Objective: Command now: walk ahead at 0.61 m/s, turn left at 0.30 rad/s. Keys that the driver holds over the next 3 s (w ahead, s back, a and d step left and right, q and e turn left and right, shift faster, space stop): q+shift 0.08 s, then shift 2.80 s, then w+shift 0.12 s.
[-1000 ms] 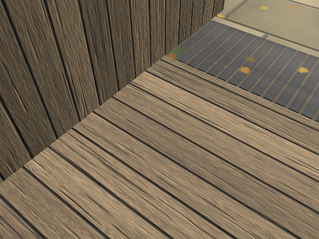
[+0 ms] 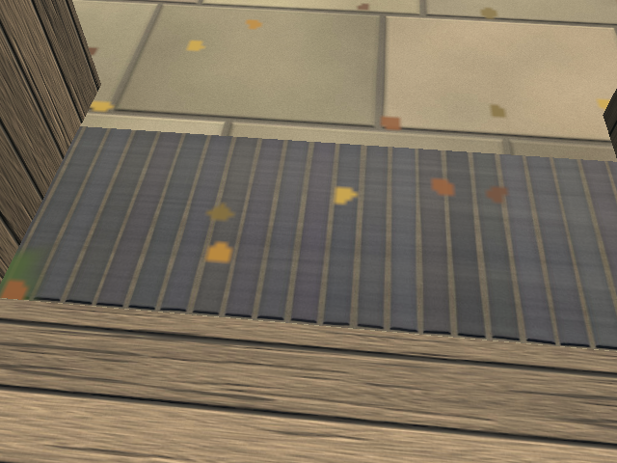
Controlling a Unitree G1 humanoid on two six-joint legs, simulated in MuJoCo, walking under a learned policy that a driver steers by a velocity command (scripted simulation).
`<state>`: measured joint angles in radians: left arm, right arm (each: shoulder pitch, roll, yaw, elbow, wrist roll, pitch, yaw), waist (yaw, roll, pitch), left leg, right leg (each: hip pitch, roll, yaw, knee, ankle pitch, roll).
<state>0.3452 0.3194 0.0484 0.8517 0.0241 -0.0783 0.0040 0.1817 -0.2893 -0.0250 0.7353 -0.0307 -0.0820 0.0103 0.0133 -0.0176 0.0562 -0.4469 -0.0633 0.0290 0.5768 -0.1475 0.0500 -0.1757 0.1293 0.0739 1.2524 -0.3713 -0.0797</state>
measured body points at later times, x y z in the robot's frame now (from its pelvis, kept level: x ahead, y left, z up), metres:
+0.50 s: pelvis +0.26 -0.02 +0.01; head +0.29 -0.03 +0.46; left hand +0.34 +0.24 -0.10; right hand +0.37 -0.27 -0.13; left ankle +0.18 +0.10 -0.67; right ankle +0.37 -0.07 -0.72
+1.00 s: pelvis +0.28 +0.00 +0.02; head +0.28 +0.00 +0.47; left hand +0.27 +0.25 -0.13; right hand +0.35 -0.23 -0.13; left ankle +0.24 +0.11 -0.72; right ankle +0.37 -0.08 -0.72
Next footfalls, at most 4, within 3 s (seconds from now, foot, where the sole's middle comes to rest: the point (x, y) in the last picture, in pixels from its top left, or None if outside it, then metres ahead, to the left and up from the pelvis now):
0.30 right None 0.41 -0.07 -0.76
0.64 left None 0.28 0.11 -0.76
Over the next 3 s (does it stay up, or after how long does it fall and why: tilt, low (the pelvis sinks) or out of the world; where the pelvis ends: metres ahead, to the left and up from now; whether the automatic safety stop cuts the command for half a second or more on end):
stays up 0.34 0.04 0.02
